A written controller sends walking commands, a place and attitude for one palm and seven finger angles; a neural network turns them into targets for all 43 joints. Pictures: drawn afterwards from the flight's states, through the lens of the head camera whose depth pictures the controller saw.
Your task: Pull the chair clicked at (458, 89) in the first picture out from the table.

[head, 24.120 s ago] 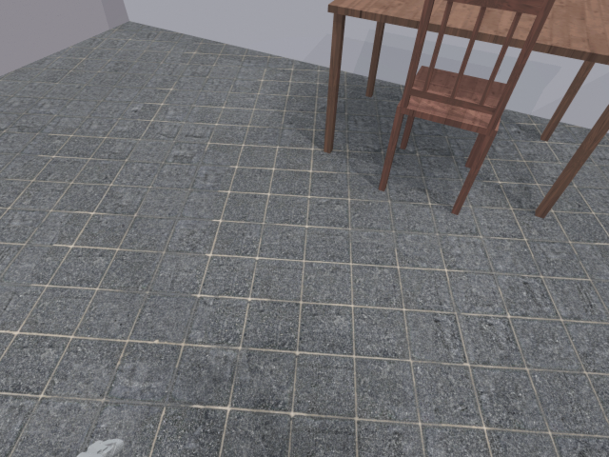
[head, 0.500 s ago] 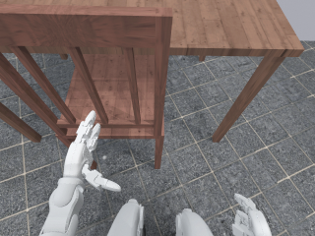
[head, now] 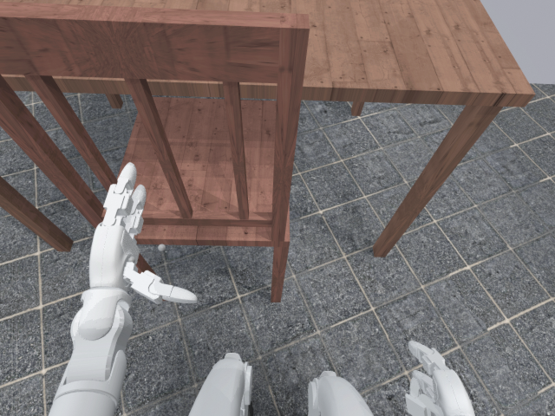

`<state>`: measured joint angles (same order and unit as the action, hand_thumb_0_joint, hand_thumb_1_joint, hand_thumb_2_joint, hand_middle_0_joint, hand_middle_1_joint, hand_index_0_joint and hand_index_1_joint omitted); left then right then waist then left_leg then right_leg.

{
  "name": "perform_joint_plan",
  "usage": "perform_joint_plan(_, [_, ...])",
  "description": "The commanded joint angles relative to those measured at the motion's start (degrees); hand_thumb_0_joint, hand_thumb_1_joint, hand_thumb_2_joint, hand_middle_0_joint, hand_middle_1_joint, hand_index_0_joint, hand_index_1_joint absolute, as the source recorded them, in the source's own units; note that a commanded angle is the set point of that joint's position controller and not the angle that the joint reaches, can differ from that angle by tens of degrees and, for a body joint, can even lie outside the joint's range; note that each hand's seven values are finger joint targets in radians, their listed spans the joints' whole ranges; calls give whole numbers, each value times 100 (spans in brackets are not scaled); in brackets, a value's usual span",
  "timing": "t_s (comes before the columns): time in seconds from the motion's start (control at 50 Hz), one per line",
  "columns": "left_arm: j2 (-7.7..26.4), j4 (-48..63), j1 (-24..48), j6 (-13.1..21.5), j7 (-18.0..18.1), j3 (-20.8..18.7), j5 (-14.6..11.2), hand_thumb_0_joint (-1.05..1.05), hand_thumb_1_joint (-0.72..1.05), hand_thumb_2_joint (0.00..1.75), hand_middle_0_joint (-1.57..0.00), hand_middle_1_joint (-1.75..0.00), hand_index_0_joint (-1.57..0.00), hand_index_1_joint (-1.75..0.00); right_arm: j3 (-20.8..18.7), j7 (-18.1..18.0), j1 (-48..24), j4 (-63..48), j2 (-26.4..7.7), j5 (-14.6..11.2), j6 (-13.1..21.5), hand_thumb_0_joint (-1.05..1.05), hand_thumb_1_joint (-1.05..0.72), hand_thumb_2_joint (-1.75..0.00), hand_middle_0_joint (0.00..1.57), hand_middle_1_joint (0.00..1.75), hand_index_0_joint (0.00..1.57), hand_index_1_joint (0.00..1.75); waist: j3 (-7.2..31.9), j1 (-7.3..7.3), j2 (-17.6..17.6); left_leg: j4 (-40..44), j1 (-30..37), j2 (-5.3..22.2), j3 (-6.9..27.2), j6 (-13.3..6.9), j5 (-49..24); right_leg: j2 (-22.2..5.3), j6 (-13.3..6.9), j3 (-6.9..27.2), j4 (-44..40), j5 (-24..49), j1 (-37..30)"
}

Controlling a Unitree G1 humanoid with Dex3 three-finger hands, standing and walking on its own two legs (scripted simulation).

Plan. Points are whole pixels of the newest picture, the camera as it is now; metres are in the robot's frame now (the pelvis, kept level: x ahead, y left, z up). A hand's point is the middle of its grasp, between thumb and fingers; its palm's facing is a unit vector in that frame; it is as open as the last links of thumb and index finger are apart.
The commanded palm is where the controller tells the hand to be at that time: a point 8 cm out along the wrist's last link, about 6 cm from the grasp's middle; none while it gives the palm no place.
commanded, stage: push the fingers through the gap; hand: left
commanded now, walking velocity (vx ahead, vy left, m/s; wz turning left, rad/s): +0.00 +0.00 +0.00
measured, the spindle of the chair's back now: (167, 162) +0.46 +0.19 +0.05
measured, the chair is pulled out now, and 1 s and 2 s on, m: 0.00 0.00 0.00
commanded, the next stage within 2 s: hook a spindle and tug to test in 1.48 s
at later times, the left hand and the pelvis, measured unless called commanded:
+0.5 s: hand (165, 228) +0.37 +0.18 +0.03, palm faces +0.01 -1.00 -0.03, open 16.9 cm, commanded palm +0.36 +0.22 +0.03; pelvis +0.00 +0.01 +0.00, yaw -1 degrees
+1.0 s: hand (181, 190) +0.43 +0.17 +0.03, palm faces +0.04 -1.00 -0.05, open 16.9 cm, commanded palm +0.41 +0.21 +0.02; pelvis +0.00 +0.01 +0.00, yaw -2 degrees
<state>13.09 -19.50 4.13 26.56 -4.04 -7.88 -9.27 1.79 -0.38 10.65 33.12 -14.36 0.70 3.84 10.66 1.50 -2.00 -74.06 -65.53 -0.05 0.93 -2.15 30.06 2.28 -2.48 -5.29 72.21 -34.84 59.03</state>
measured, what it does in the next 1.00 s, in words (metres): stands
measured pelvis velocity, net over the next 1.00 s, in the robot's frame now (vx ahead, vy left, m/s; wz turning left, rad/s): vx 0.00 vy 0.01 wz -0.03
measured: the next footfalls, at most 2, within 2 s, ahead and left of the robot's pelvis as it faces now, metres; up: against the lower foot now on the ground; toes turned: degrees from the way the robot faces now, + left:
none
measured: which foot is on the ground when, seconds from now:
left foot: down 0.00-1.00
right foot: down 0.00-1.00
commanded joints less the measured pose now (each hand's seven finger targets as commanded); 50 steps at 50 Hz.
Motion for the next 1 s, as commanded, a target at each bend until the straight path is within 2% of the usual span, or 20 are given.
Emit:
perform_joint_plan(0.0, [628, 705, 1328, -160, -426, -91, -143, 0, -50, 30, -6, -8, -6, -8, -357, -103, 45, -807, -891, -123, 195, 0, -90, -90, 20, 30, 20, 30, 1876, 179, -244, 923, 1740, 12, 191, 30, -945, -95, 37, 543, -1332, 1172, -702])
perform_joint_plan(0.04, [737, 1410, 1550, -187, -583, -53, -264, 0, -50, 30, -6, -8, -6, -8, -374, -145, 122, -886, -885, -135, 244, 0, -90, -90, 20, 30, 20, 30, 2572, 96, -546, 1038, 2529, 45, 293, 66, -1681, -92, 12, 463, -1284, 1799, -965])
perform_joint_plan(0.08, [922, 1928, 1685, -111, -529, -188, -348, 0, -50, 30, -6, -8, -6, -8, -386, -184, 201, -838, -876, -121, 295, 0, -90, -90, 20, 30, 20, 30, 2938, 103, -597, 1021, 3007, 96, 390, 82, -2302, -75, 25, 404, -1211, 2206, -957])
perform_joint_plan(0.1, [929, 1947, 1624, -62, -450, -239, -366, 0, -50, 30, -6, -8, -6, -8, -373, -180, 221, -772, -847, -94, 313, 0, -90, -90, 20, 30, 20, 30, 2828, 108, -588, 1015, 3050, 102, 406, 91, -2421, -66, 32, 382, -1215, 2268, -916])
perform_joint_plan(0.14, [914, 1445, 1702, 10, -256, -373, -322, 0, -50, 30, -6, -8, -6, -8, -347, -175, 235, -588, -809, -59, 310, 0, -90, -90, 20, 30, 20, 30, 2269, 216, -206, 938, 2542, 117, 386, 77, -2185, -48, 66, 338, -1169, 2125, -728])
perform_joint_plan(0.16, [1057, 974, 1583, 15, -148, -616, -259, 0, -50, 30, -6, -8, -6, -8, -343, -169, 275, -505, -831, -35, 289, 0, -90, -90, 20, 30, 20, 30, 1982, 216, 51, 885, 2215, 110, 382, 64, -2076, -23, 61, 324, -1121, 2072, -651])
perform_joint_plan(0.22, [740, -40, 1467, -16, -69, -544, -126, 0, -50, 30, -6, -8, -6, -8, -338, -68, 248, -471, -824, -26, 199, 0, -90, -90, 20, 30, 20, 30, 1376, 239, 326, 878, 1481, 54, 278, 65, -1409, -38, 77, 326, -1110, 1653, -506])
perform_joint_plan(0.26, [805, -266, 1583, -68, -150, -562, -69, 0, -50, 30, -6, -8, -6, -8, -350, -33, 259, -528, -859, -36, 150, 0, -90, -90, 20, 30, 20, 30, 1444, 188, 172, 870, 1409, 25, 214, 51, -1329, -53, 50, 391, -1126, 1621, -570])
perform_joint_plan(0.34, [926, 612, 1999, 5, -378, -434, -137, 0, -50, 30, -6, -8, -6, -8, -389, -17, 316, -722, -882, -50, 102, 0, -90, -90, 20, 30, 20, 30, 2415, 111, -436, 971, 2302, 51, 239, 90, -1969, -61, 19, 433, -1117, 2105, -852])
perform_joint_plan(0.38, [1106, 956, 2220, 102, -389, -567, -222, 0, -50, 30, -6, -8, -6, -8, -412, -46, 387, -672, -892, -42, 122, 0, -90, -90, 20, 30, 20, 30, 2668, 146, -433, 934, 2601, 92, 299, 99, -2274, -37, 28, 414, -1109, 2291, -856])
perform_joint_plan(0.42, [1035, 1042, 2448, 231, -315, -492, -233, 0, -50, 30, -6, -8, -6, -8, -401, -79, 409, -556, -870, -27, 154, 0, -90, -90, 20, 30, 20, 30, 2571, 242, -475, 943, 2779, 122, 390, 125, -2372, -24, 30, 355, -1089, 2231, -639])
perform_joint_plan(0.5, [747, 201, 2784, 259, -162, -302, -93, 0, -50, 30, -6, -8, -6, -8, -399, -80, 451, -296, -901, -5, 173, 0, -90, -90, 20, 30, 20, 30, 1949, 437, -225, 943, 2453, 161, 525, 150, -1773, -22, 52, 244, -1062, 1558, 5])
perform_joint_plan(0.56, [707, -498, 2841, 111, -162, -303, 20, 0, -50, 30, -6, -8, -6, -8, -406, -55, 499, -271, -962, -4, 121, 0, -90, -90, 20, 30, 20, 30, 1782, 435, -164, 982, 2236, 139, 521, 142, -1484, -31, 37, 221, -1070, 1336, 137])
perform_joint_plan(0.64, [763, -510, 3215, -6, -156, -304, 81, 0, -50, 30, -6, -8, -6, -8, -417, -7, 548, -389, -974, -6, 21, 0, -90, -90, 20, 30, 20, 30, 2174, 338, -358, 1091, 2557, 138, 572, 189, -1586, -43, 8, 214, -1078, 1344, 70])
perform_joint_plan(0.7, [1106, -281, 3460, 93, -10, -652, 62, 0, -50, 30, -6, -8, -6, -8, -415, -10, 590, -417, -955, 18, -20, 0, -90, -90, 20, 30, 20, 30, 2558, 279, -358, 1042, 2776, 149, 555, 209, -2036, -24, 8, 242, -1042, 1675, -121])
perform_joint_plan(0.72, [1052, -176, 3612, 158, 43, -592, 67, 0, -50, 30, -6, -8, -6, -8, -403, -4, 577, -412, -925, 28, -28, 0, -90, -90, 20, 30, 20, 30, 2639, 307, -440, 1008, 2810, 145, 541, 207, -2080, -20, 21, 262, -1026, 1723, -117])
perform_joint_plan(0.8, [1199, -743, 3860, 317, 211, -781, 193, 0, -50, 30, -6, -8, -6, -8, -365, 17, 641, -285, -904, 63, -76, 0, -90, -90, 20, 30, 20, 30, 2292, 411, -167, 920, 2288, 124, 467, 159, -1756, 9, 48, 303, -1004, 1596, -103])
perform_joint_plan(0.86, [1153, -918, 4009, 355, 162, -697, 286, 0, -50, 30, -6, -8, -6, -8, -386, 55, 725, -266, -932, 77, -108, 0, -90, -90, 20, 30, 20, 30, 2418, 429, -355, 891, 2399, 128, 465, 171, -1880, 9, 25, 302, -960, 1665, -41])
perform_joint_plan(0.92, [849, -1134, 3928, 238, 13, -433, 229, 0, -50, 30, -6, -8, -6, -8, -407, 101, 800, -261, -935, 55, -167, 0, -90, -90, 20, 30, 20, 30, 2440, 484, -402, 936, 2555, 147, 462, 181, -2017, 19, 24, 274, -1042, 1771, -47])
perform_joint_plan(0.98, [1079, -1480, 4143, 160, -84, -653, 179, 0, -50, 30, -6, -8, -6, -8, -415, 78, 864, -203, -978, 23, -215, 0, -90, -90, 20, 30, 20, 30, 2242, 541, -122, 900, 2195, 130, 420, 133, -1772, 19, 42, 314, -1091, 1691, -97])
